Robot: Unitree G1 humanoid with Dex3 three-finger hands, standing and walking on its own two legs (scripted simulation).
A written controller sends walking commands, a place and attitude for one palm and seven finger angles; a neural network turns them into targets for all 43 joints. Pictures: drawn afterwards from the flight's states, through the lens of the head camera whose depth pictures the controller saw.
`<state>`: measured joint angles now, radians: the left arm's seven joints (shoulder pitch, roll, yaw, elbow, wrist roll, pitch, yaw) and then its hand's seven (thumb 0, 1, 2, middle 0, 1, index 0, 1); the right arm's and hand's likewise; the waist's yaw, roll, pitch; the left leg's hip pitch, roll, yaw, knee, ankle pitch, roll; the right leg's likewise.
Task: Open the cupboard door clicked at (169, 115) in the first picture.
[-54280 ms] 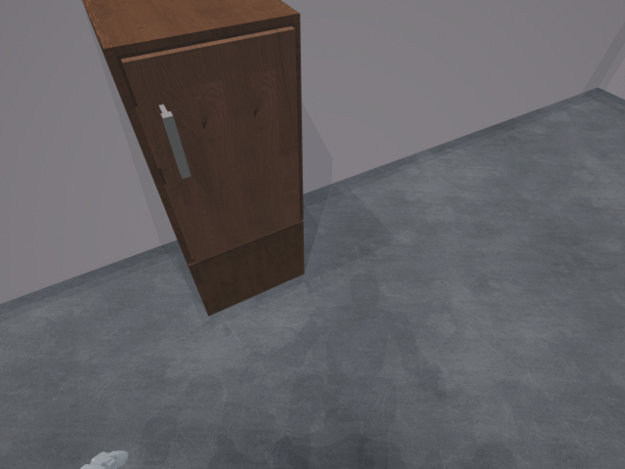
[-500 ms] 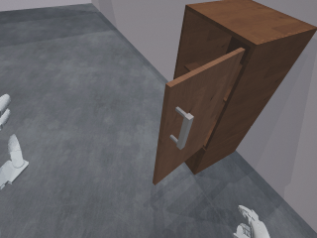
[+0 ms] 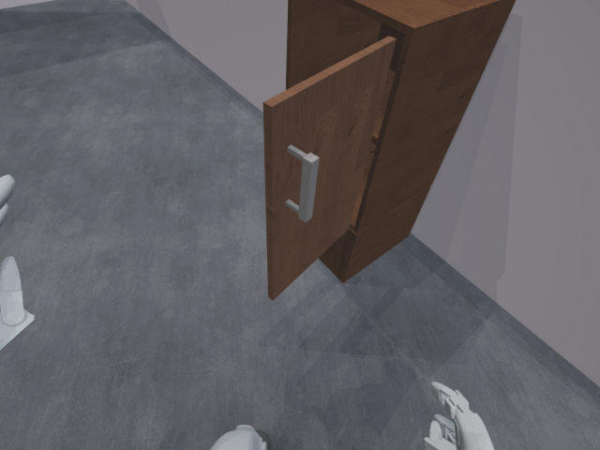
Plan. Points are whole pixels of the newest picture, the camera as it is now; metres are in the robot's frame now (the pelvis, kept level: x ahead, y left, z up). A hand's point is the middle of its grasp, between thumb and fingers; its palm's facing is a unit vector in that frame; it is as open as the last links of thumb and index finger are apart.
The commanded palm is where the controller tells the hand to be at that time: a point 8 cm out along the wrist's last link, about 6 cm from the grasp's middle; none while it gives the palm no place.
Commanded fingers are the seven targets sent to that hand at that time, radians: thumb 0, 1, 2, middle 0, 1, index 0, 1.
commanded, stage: stop stepping back and stand still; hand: left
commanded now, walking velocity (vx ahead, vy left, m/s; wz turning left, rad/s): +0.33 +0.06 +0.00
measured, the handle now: (299, 184) +0.56 +0.04 +0.01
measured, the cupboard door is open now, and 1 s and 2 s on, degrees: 100 100 100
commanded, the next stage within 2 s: let the arm hang, fingers relaxed in 0.58 s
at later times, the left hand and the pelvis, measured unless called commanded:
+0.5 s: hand (13, 347) +0.16 +0.25 +0.19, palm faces +0.44 -0.73 -0.53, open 7.4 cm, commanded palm +0.12 +0.28 +0.19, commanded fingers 0.00 0.90 0.90 -0.20 -0.30 -0.20 -0.30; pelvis -0.02 -0.02 +0.01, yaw +0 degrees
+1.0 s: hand out of the picture -0.01 +0.18 -0.16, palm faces +0.07 -0.98 -0.16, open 7.2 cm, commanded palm none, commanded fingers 0.00 0.90 0.90 -0.20 -0.30 -0.20 -0.30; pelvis -0.06 +0.00 +0.01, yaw +3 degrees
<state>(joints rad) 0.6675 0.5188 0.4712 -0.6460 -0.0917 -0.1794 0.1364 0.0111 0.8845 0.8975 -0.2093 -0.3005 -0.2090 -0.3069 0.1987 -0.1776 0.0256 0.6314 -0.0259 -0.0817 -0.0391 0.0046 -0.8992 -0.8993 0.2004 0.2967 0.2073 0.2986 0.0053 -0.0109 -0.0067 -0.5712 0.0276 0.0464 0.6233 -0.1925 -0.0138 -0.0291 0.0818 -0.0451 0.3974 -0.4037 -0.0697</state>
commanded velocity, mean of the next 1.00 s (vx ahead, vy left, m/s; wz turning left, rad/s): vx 0.03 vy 0.00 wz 0.00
